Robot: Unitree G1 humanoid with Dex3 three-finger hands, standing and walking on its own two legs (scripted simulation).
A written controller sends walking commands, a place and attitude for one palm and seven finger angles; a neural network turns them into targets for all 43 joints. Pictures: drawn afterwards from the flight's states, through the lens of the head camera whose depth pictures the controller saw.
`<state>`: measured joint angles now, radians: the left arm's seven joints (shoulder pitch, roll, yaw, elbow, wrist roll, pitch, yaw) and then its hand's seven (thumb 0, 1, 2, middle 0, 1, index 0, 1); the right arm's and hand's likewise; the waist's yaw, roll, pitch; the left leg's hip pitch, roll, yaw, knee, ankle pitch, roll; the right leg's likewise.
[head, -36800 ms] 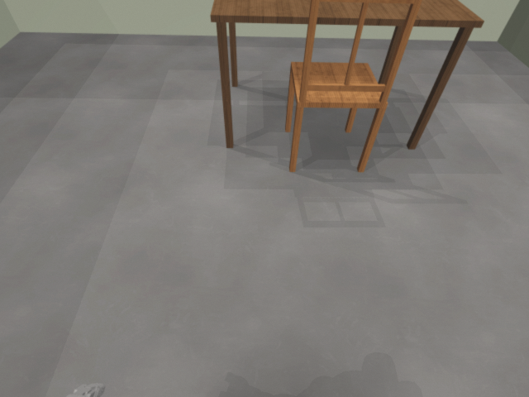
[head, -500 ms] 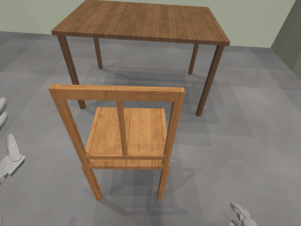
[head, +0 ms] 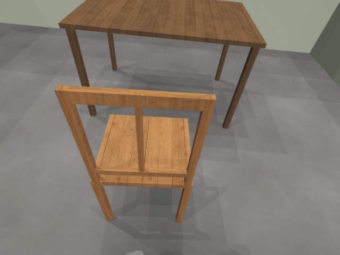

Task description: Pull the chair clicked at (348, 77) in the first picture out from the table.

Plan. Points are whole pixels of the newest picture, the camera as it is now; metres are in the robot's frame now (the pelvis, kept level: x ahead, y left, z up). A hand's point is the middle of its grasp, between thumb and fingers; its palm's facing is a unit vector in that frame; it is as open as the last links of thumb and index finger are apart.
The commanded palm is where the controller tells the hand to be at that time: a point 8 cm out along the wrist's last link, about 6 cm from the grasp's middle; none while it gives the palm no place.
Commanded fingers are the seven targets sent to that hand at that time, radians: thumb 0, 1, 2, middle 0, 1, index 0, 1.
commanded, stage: let the arm hang, fingers relaxed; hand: left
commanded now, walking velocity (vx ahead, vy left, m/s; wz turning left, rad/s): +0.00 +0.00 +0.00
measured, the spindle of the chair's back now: (140, 143) +0.46 +0.10 -0.05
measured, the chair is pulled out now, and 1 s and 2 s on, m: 0.60 0.60 0.60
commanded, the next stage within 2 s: look to check the result in 0.82 s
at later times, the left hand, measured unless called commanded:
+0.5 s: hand out of the picture -0.01 +0.12 -0.15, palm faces +0.07 -0.98 -0.17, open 7.3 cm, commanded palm none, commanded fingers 0.00 0.90 0.90 -0.20 -0.30 -0.20 -0.30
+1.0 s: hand out of the picture +0.05 +0.13 -0.15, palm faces +0.06 -0.98 -0.19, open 7.3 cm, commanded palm none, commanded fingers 0.00 0.90 0.90 -0.20 -0.30 -0.20 -0.30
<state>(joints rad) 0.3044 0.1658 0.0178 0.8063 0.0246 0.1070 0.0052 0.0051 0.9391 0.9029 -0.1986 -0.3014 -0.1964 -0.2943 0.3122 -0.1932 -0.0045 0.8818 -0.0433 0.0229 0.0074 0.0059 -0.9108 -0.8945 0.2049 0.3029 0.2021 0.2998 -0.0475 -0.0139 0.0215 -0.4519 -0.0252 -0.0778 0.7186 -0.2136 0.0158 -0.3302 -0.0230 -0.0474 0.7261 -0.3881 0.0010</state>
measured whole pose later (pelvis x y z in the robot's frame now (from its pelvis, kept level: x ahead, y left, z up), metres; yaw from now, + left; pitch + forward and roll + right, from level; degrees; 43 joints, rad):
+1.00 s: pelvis +0.05 -0.04 +0.02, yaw +1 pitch -2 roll +0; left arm 0.31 0.12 0.00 1.05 0.00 0.01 0.03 0.00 0.91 0.90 -0.20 -0.30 -0.20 -0.30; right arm 0.30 -0.15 -0.01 1.09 -0.02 0.00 -0.04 0.00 -0.91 -0.89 0.20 0.30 0.20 0.30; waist -0.01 0.03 0.07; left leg -0.27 0.00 -0.11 0.49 -0.18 -0.03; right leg -0.11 0.04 -0.04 0.47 -0.32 -0.05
